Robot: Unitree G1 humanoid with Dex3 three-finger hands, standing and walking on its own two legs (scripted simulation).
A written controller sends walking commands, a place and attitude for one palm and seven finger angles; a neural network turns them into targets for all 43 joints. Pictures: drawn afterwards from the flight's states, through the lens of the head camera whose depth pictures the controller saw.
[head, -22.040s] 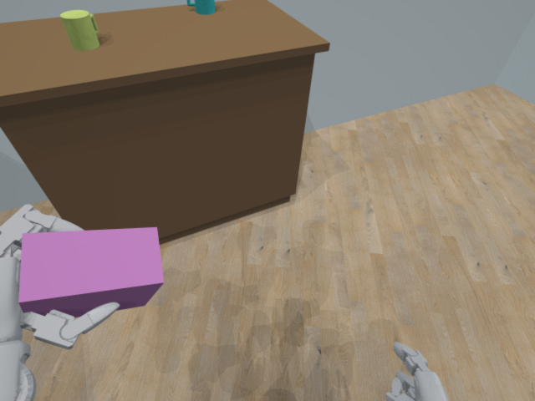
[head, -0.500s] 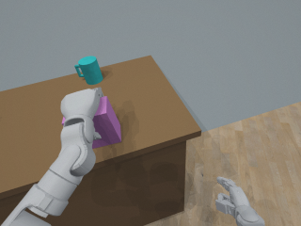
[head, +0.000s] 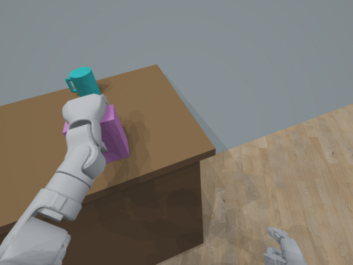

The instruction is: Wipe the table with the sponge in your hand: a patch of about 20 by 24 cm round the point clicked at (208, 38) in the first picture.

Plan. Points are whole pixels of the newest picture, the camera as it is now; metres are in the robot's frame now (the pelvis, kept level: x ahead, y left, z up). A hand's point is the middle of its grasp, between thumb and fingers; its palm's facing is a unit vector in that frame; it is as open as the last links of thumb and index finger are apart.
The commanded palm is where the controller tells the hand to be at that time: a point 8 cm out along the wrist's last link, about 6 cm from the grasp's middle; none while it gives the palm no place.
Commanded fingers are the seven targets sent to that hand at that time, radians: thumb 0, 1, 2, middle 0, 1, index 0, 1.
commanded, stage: wipe forward along the third lane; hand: left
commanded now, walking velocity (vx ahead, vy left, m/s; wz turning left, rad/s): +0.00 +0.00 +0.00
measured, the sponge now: (102, 143) +0.37 +0.23 +0.10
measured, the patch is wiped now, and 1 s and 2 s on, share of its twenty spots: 0.85 0.90 0.90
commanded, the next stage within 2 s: wipe back along the third lane in 1.30 s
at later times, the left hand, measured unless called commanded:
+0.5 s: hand (98, 115) +0.42 +0.24 +0.15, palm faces -0.07 +0.00 -1.00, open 10.6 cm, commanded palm +0.41 +0.26 +0.18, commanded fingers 0.00 0.10 1.30 -1.20 -1.60 -1.20 -1.60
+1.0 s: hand (95, 104) +0.46 +0.26 +0.16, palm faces -0.11 -0.01 -0.99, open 10.6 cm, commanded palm +0.46 +0.29 +0.18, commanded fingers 0.00 0.10 1.30 -1.20 -1.60 -1.20 -1.60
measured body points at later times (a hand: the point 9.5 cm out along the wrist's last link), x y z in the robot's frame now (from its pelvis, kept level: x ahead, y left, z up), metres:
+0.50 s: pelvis -0.01 -0.02 +0.00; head +0.00 -0.07 +0.44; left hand +0.42 +0.23 +0.21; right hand +0.12 -0.28 -0.14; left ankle +0.00 +0.14 -0.74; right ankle -0.01 -0.06 -0.74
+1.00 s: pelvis +0.00 -0.02 +0.00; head +0.04 -0.05 +0.44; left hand +0.46 +0.26 +0.21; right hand +0.07 -0.30 -0.14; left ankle +0.00 +0.14 -0.74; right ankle -0.01 -0.06 -0.74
